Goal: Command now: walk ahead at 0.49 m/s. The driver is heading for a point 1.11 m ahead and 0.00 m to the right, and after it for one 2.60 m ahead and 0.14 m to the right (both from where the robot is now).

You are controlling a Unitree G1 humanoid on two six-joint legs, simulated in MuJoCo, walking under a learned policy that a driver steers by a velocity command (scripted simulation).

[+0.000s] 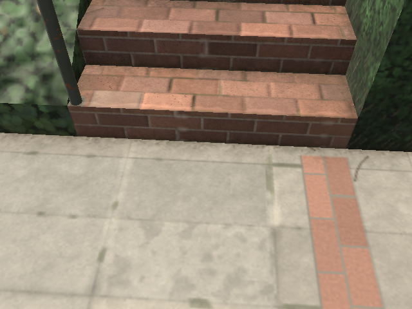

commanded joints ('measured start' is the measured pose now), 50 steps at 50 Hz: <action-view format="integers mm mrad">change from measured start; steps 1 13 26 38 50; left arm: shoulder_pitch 36 -177 90 244 169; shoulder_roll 46 83 110 142 55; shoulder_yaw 14 19 33 45 26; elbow -42 -131 -4 85 51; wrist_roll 13 -9 18 -5 58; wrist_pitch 3 -30 -32 7 23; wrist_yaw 7 -48 -40 -4 -39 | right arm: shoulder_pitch -42 87 -59 -414 -72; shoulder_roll -131 -188 -90 -74 -92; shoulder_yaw -20 -39 -28 -17 -37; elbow -55 -7 -102 -225 -82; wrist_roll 1 27 13 26 -16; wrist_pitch -18 33 30 5 12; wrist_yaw -19 -40 -42 3 -20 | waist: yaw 47 12 12 95 50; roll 75 114 -16 -23 126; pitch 55 40 4 97 -28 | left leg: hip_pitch -110 192 -528 -552 -6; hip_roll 279 346 241 181 331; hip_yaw -208 -185 -120 -79 -297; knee -207 -3 746 253 -94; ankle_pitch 67 220 5 148 74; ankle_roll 171 84 -62 -36 102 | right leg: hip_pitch -19 149 515 743 174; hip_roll -42 72 -90 -136 31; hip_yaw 1 -72 86 17 -18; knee -139 -645 -1006 -965 -7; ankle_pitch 161 108 312 276 -105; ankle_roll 27 -27 -190 -144 -32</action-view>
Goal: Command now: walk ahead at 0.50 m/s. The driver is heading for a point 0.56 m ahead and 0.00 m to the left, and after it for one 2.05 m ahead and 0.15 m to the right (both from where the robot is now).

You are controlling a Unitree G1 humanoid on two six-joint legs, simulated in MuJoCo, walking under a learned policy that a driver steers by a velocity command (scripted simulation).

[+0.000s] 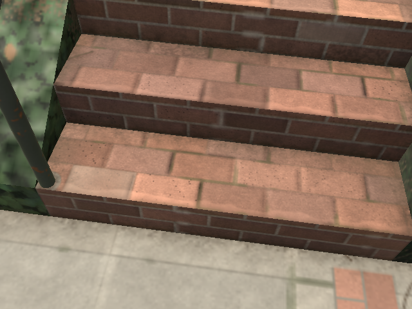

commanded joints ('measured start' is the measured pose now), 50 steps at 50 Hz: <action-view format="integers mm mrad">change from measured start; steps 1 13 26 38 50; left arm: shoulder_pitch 68 -299 -62 91 120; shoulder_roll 36 19 41 44 -71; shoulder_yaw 4 -18 5 -14 -45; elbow -33 -146 -42 63 135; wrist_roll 19 -5 -9 -5 4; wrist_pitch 17 15 -26 -38 103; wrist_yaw -12 -23 7 19 52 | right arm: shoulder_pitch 77 253 146 19 33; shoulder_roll -86 -110 -44 8 -5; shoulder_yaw -15 -12 4 33 63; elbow -5 87 66 68 95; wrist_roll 11 15 -2 16 8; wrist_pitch -17 -21 6 22 47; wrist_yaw -3 -11 -8 -34 -82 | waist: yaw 11 -67 -33 -20 30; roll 120 105 -41 -99 144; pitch -77 32 -47 -84 -51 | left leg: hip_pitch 144 283 -171 31 28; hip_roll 255 219 116 36 215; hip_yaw -272 -123 -91 13 -171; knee -292 -345 599 185 -204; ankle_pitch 135 192 -134 45 235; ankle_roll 142 131 14 -33 98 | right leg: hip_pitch -98 -168 293 260 209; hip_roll -62 -46 -212 -152 11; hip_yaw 22 -64 193 -33 -36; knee -13 -529 -963 -821 -413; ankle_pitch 52 310 362 910 -154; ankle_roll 2 50 -110 -99 112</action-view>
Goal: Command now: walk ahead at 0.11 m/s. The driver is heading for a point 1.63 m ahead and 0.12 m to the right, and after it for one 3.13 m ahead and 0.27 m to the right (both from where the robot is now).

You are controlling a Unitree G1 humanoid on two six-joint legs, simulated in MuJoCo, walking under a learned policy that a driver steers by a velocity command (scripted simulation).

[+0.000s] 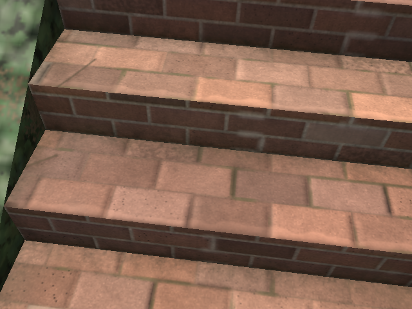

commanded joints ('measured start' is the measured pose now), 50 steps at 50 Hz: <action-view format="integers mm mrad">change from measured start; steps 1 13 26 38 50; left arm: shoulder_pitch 159 95 109 99 101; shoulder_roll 27 84 90 94 99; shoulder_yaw -1 6 9 14 20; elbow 41 52 44 27 14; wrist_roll -1 -30 -24 -22 -23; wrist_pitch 33 -12 -20 -22 -23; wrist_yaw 13 5 0 0 0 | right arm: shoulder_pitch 17 45 45 21 17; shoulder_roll -108 -129 -134 -135 -134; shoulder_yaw -8 -44 -51 -59 -63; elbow -30 -14 -9 -3 3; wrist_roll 3 19 16 16 16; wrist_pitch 9 49 62 60 58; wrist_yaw -5 11 8 4 3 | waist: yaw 29 -15 -13 -11 -11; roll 127 6 15 19 21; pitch -52 39 -5 -5 -9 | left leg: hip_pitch -15 103 150 154 160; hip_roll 214 76 88 92 93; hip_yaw -200 -110 -113 -120 -125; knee -179 -129 -97 -98 -101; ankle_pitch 176 -94 73 91 96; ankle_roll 73 -24 -19 -20 -20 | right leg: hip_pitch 108 -35 -24 -12 -2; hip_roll -3 -54 -55 -54 -55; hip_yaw -16 37 35 33 33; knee -137 -468 -477 -489 -494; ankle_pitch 79 235 341 346 351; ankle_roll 27 -21 -32 -36 -35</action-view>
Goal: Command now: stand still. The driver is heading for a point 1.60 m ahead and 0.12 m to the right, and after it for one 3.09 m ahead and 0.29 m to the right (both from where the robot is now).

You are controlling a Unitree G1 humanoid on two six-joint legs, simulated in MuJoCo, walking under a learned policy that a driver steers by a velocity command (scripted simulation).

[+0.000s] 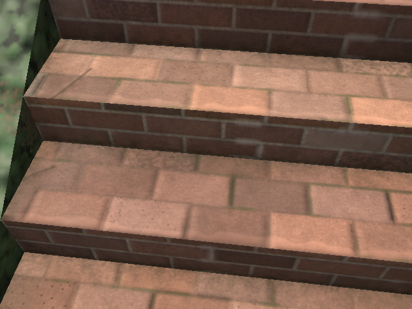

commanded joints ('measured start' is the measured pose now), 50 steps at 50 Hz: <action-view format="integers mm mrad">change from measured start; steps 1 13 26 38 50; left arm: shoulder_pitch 74 86 103 117 124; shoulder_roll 87 90 90 95 90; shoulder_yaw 14 19 22 26 24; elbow -13 -21 -26 -31 -66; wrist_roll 1 0 -1 -2 -34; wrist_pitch -4 -3 -2 0 -34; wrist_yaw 2 3 7 11 21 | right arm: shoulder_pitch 30 35 39 43 63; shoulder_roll -91 -89 -88 -90 -151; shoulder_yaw -15 -16 -16 -15 -34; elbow -23 -21 -26 -35 -87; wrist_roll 0 2 3 2 36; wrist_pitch -6 -9 -12 -14 -45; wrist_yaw -3 -3 -6 -4 -1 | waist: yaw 0 1 2 3 5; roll -3 -2 -1 -3 49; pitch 13 15 16 18 100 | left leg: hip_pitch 116 116 116 115 5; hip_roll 80 81 82 81 168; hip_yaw -94 -97 -101 -105 -288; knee -47 -48 -51 -54 -140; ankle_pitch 106 113 121 119 -530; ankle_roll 21 24 29 33 144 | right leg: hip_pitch -137 -129 -122 -120 -242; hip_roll -67 -68 -71 -72 -39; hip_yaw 57 58 60 62 24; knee -96 -97 -92 -88 73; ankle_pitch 84 85 89 81 -206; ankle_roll -2 -1 6 10 -89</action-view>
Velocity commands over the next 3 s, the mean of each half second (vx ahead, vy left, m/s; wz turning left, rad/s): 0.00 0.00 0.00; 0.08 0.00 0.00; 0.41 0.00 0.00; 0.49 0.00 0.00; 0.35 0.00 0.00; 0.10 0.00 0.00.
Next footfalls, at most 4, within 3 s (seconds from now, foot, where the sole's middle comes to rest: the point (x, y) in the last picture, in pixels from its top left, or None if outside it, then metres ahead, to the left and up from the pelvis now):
1.48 left None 0.37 0.16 -0.60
2.12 right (238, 202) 0.67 -0.06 -0.42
2.66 left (147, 86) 0.95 0.20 -0.24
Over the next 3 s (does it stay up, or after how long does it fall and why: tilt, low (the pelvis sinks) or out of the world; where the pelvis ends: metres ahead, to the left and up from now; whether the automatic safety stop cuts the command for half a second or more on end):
stays up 0.85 0.13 0.50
